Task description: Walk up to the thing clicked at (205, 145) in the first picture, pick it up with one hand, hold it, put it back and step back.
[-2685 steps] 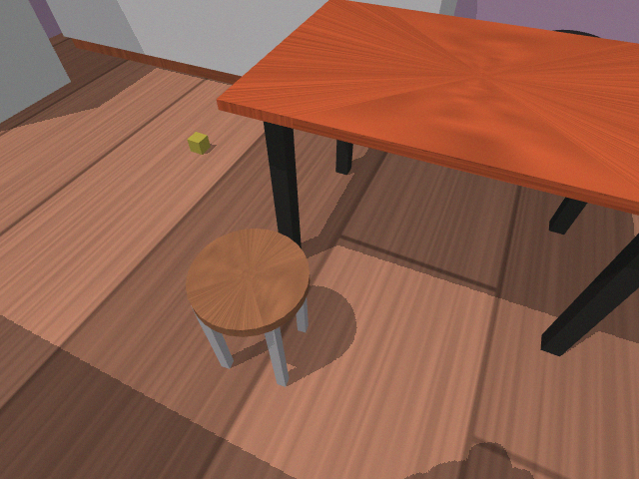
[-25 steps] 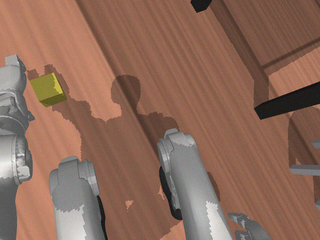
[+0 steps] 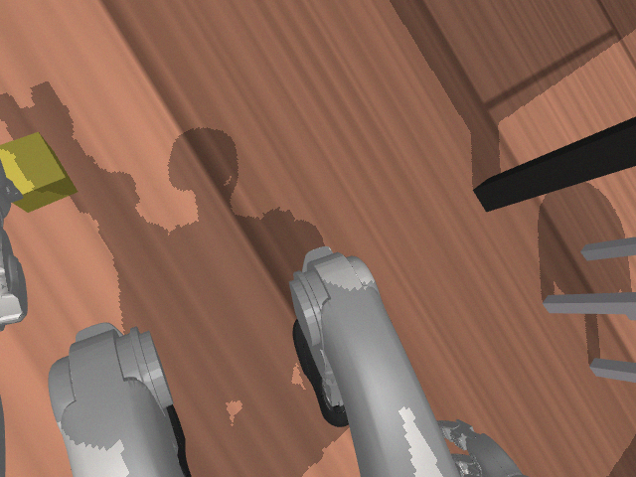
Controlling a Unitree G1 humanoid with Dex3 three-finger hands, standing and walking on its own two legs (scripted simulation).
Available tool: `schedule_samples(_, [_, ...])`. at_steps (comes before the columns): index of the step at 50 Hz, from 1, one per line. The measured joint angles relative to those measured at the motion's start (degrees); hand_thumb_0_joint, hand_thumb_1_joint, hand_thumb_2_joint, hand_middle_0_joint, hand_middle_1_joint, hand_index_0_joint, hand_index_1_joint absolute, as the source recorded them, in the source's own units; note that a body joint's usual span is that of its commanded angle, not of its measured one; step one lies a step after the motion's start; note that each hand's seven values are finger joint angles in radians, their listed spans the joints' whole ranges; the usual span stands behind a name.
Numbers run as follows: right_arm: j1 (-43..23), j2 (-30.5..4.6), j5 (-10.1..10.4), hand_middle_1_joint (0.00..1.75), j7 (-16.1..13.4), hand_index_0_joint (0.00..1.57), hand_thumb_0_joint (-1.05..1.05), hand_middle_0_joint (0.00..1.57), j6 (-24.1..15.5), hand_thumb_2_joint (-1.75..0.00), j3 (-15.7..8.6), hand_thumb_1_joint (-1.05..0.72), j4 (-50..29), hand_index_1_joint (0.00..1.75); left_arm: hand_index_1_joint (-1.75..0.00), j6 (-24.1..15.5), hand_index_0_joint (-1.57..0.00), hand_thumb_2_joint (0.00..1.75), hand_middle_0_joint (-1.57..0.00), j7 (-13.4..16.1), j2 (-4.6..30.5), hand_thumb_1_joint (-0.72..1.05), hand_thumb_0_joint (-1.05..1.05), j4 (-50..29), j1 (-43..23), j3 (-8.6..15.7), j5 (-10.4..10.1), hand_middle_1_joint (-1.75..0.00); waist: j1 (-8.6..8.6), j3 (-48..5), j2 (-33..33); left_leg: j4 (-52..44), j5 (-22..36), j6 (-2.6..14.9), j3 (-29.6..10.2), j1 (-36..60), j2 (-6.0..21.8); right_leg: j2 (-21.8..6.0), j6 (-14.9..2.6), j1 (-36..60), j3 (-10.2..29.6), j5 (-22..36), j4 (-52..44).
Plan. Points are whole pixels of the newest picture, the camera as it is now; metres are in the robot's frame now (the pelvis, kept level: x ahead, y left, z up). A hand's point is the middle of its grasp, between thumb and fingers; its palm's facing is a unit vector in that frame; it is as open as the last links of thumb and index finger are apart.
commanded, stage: approach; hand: left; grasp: from above
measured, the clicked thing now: (32, 173) +0.56 +0.23 -0.29
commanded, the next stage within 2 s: rest palm in 0.42 s
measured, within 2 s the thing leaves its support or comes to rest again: neither
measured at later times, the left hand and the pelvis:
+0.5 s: hand out of the picture +0.52 +0.25 -0.18, palm faces -0.49 -0.12 -0.86, open 13.6 cm; pelvis +0.00 +0.00 +0.00, yaw -1 degrees
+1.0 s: hand (20, 163) +0.54 +0.22 -0.21, palm faces -0.42 -0.13 -0.90, open 13.0 cm; pelvis +0.00 +0.00 -0.02, yaw -3 degrees
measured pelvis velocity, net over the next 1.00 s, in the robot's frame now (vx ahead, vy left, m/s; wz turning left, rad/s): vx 0.00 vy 0.00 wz -0.05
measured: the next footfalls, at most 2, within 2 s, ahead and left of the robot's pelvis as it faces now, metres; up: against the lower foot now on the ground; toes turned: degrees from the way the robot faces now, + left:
none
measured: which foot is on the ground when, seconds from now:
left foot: down 0.00-1.00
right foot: down 0.00-1.00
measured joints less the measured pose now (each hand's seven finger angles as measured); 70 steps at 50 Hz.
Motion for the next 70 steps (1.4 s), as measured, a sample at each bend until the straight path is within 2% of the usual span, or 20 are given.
schedule_samples(7, [1.5, -1.5, -0.3, 0.30, 0.1, 0.20, 0.00, 0.20, 0.4, -0.89, 2.3, -0.89, -2.6, 0.30, -1.01, 3.1, -0.10, 0.97, -0.09, 2.3, 2.4, -0.49, 0.00, 0.7, -4.7, 1.0, 2.4, -1.03, -4.03, 1.8, -0.8, 1.4, -0.2, 0.06, -0.9, -1.9, 0.2, 0.5, -0.09, -1.7, -0.8, 0.5, 0.5])
schedule_samples(12, [3.4, -2.1, 0.6, 0.30, 0.5, 0.20, 0.00, 0.20, 2.0, -0.89, 3.1, -0.89, -3.8, 0.30, -1.00, 5.9, -0.10, 0.96, -0.10, 0.9, 2.8, -0.49, 0.00, -3.7, -2.8, 1.9, 2.1, -1.02, -4.67, 2.2, 0.0, 1.8, -1.0, 0.33, -0.9, -2.2, 0.7, 0.7, 0.12, -2.1, -0.8, 0.3, 0.5])
schedule_samples(16, [4.3, -1.8, 1.4, 0.30, 0.7, 0.20, 0.00, 0.20, 3.4, -0.89, 3.5, -0.89, -4.4, 0.30, -0.99, 7.0, -0.11, 0.95, -0.10, -2.2, 2.9, -0.48, 0.00, -6.9, 0.7, 2.5, 0.3, -1.00, -3.83, 2.4, 0.8, 1.6, -1.5, 0.52, -0.8, -1.3, 1.0, 0.7, 0.56, -1.3, -0.7, 0.0, 0.3])
schedule_samples(20, [4.7, -1.3, 1.7, 0.30, 0.6, 0.20, 0.00, 0.20, 4.7, -0.88, 3.5, -0.89, -5.3, 0.30, -0.97, 6.1, -0.12, 0.93, -0.12, -5.8, 2.9, -0.46, 0.00, -9.1, 4.6, 2.1, -2.2, -0.99, -2.04, 2.5, 1.5, 1.3, -1.2, 0.52, -0.8, -0.8, 0.8, 0.4, 0.44, -0.6, -0.8, -0.1, 0.1])
schedule_samples(24, [4.5, -0.7, 1.5, 0.30, 0.4, 0.20, 0.00, 0.20, 5.1, -0.88, 2.6, -0.89, -5.5, 0.30, -0.96, 3.2, -0.15, 0.91, -0.13, -8.4, 1.6, -0.42, 0.00, -12.1, 8.4, 0.4, -3.6, -0.98, 0.31, 2.5, 1.2, 1.1, -0.4, 0.29, -0.7, -0.6, 0.2, 0.0, -0.09, -0.2, -0.7, 0.1, 0.2])
schedule_samples(27, [3.6, -0.4, 1.3, 0.30, 0.2, 0.20, 0.00, 0.20, 4.9, -0.88, 1.8, -0.89, -4.8, 0.30, -0.97, 0.7, -0.16, 0.91, -0.14, -8.8, -0.3, -0.40, 0.00, -14.0, 10.3, -1.7, -3.8, -0.99, 1.84, 1.9, 0.4, 1.1, 0.2, 0.08, -0.5, -0.7, -0.2, -0.3, -0.36, -0.2, -0.6, 0.3, 0.5])
schedule_samples(30, [2.2, -0.3, 1.1, 0.30, -0.1, 0.20, 0.00, 0.20, 4.3, -0.88, 1.0, -0.89, -3.9, 0.30, -0.99, -1.3, -0.17, 0.95, -0.16, -6.6, -2.2, -0.39, 0.00, -14.0, 10.5, -2.9, -2.7, -1.01, 2.59, 1.2, -0.3, 1.2, 0.6, -0.10, -0.4, -0.8, -0.5, -0.4, -0.48, -0.3, -0.5, 0.4, 0.9])
schedule_samples(32, [0.8, -0.3, 0.8, 0.30, -0.3, 0.20, 0.00, 0.20, 3.7, -0.88, 0.7, -0.89, -3.6, 0.30, -1.00, -1.6, -0.17, 0.98, -0.16, -4.1, -2.9, -0.38, 0.00, -11.3, 9.2, -3.1, -1.8, -1.02, 2.28, 0.8, -0.8, 1.4, 0.8, -0.14, -0.4, -1.0, -0.5, -0.4, -0.61, -0.5, -0.4, 0.6, 1.1])
schedule_samples(37, [-2.1, -0.7, -0.2, 0.30, -0.7, 0.20, 0.00, 0.20, 1.2, -0.89, 1.1, -0.89, -4.2, 0.30, -1.02, -0.4, -0.19, 1.04, -0.19, 1.8, -1.7, -0.35, 0.00, -2.6, 4.2, -1.0, 0.8, -1.03, -0.12, 1.0, -1.5, 2.0, 1.1, -0.05, -0.9, -1.6, -0.3, 0.1, -0.45, -1.2, -0.8, 1.2, 1.2])
schedule_samples(40, [-2.6, -1.2, -0.9, 0.30, -0.3, 0.20, 0.00, 0.20, -0.2, -0.89, 2.0, -0.89, -4.8, 0.30, -1.01, 1.3, -0.20, 1.03, -0.20, 3.9, -0.4, -0.33, 0.00, 0.8, 1.4, -0.2, 1.0, -1.02, -1.57, 1.9, -1.8, 2.3, 1.1, 0.07, -1.0, -2.0, 0.0, 0.3, -0.25, -1.6, -0.8, 1.5, 1.4])
schedule_samples(43, [-2.2, -1.9, -1.1, 0.30, 0.3, 0.20, 0.00, 0.20, -1.1, -0.89, 3.0, -0.89, -5.1, 0.30, -1.00, 2.4, -0.21, 1.01, -0.21, 4.7, 1.0, -0.32, 0.00, 1.4, 0.1, 0.9, 0.9, -1.01, -2.59, 3.3, -1.9, 2.7, 1.0, 0.24, -1.2, -2.3, 0.1, 0.6, 0.18, -1.8, -0.9, 1.7, 1.4])
schedule_samples(47, [-0.5, -2.4, -1.1, 0.30, 1.1, 0.20, 0.00, 0.20, -1.1, -0.89, 4.1, -0.89, -5.0, 0.30, -0.97, 3.1, -0.20, 0.99, -0.20, 4.4, 2.6, -0.33, 0.00, 0.4, 0.4, 1.7, 0.5, -0.98, -3.28, 4.7, -1.8, 3.1, 0.4, 0.36, -1.4, -2.5, 0.4, 0.8, 0.33, -2.0, -1.1, 1.5, 1.5])
schedule_samples(56, [3.2, -2.0, -1.3, 0.30, 2.3, 0.20, 0.00, 0.20, -0.8, -0.89, 5.9, -0.89, -3.5, 0.30, -0.92, 1.5, -0.18, 0.95, -0.19, 2.9, 5.6, -0.38, 0.00, -1.3, 2.9, 2.3, -0.9, -0.92, -3.51, 6.8, -2.2, 4.2, -1.2, 0.21, -2.3, -2.2, 0.5, 0.8, 0.69, -1.6, -1.8, 0.4, 2.0])
schedule_samples(66, [3.1, -1.7, -2.3, 0.30, 3.9, 0.20, 0.00, 0.20, -2.4, -0.89, 6.7, -0.89, -3.5, 0.30, -0.90, -0.7, -0.19, 0.95, -0.21, 4.3, 7.0, -0.36, 0.00, -1.2, 3.4, 1.6, 0.5, -0.90, -3.93, 6.9, -3.0, 5.2, -2.0, 0.12, -3.4, -2.0, 0.4, 0.6, 0.38, -1.0, -2.8, 0.0, 2.2])
schedule_samples(70, [2.2, -1.8, -2.4, 0.30, 4.2, 0.20, 0.00, 0.20, -3.0, -0.89, 6.7, -0.89, -4.2, 0.30, -0.90, -0.6, -0.20, 0.95, -0.22, 5.1, 7.4, -0.34, 0.00, 0.1, 3.0, 2.1, 1.1, -0.89, -4.45, 6.9, -3.0, 5.3, -1.9, 0.43, -3.5, -2.0, 0.4, 0.6, 0.37, -0.7, -3.0, 0.1, 2.0])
